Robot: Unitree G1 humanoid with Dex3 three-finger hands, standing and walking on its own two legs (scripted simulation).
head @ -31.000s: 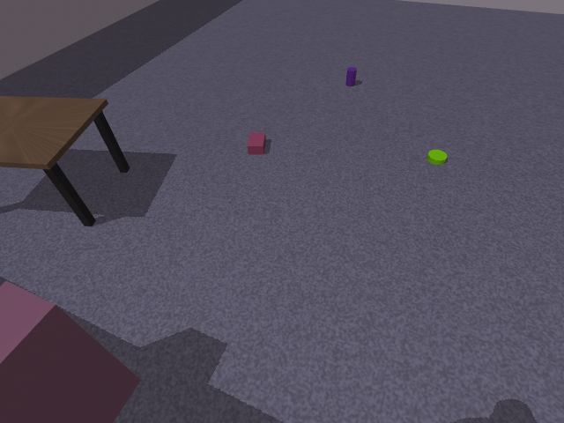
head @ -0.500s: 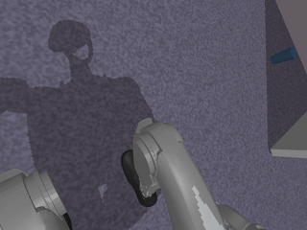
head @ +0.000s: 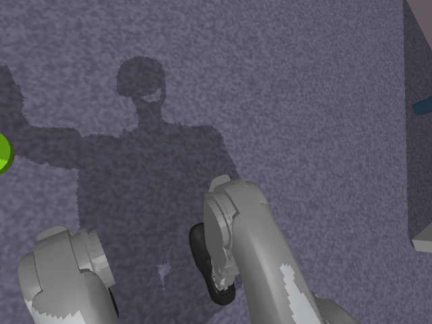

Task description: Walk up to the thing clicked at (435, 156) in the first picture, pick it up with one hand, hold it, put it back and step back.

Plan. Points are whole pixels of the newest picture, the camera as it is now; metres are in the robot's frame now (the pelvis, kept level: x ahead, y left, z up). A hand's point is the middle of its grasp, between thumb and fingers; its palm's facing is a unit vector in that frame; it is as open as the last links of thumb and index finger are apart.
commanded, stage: withdraw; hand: left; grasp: from above
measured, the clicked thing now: out of the picture +0.46 +0.33 -0.30
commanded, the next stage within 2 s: home in 0.58 s
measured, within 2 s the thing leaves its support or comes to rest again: neither
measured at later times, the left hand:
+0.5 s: hand out of the picture +0.43 +0.32 -0.13, palm faces -0.47 -0.10 -0.88, open 14.0 cm
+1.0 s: hand out of the picture +0.44 +0.35 -0.09, palm faces -0.31 -0.26 -0.91, open 11.4 cm
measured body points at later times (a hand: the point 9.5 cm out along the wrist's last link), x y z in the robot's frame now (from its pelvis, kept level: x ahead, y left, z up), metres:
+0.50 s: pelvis -0.02 -0.01 +0.02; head +0.20 +0.09 +0.40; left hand +0.45 +0.32 -0.08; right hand +0.08 -0.29 -0.06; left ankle +0.05 +0.13 -0.28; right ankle +0.12 -0.13 -0.28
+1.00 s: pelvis +0.00 +0.00 +0.04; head +0.24 +0.08 +0.42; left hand +0.46 +0.36 -0.04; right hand +0.07 -0.25 -0.07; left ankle +0.05 +0.13 -0.28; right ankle +0.12 -0.13 -0.28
